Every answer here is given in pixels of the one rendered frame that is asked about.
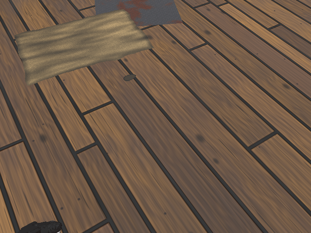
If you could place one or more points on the robot left hand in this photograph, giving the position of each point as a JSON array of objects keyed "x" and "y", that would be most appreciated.
[{"x": 41, "y": 227}]

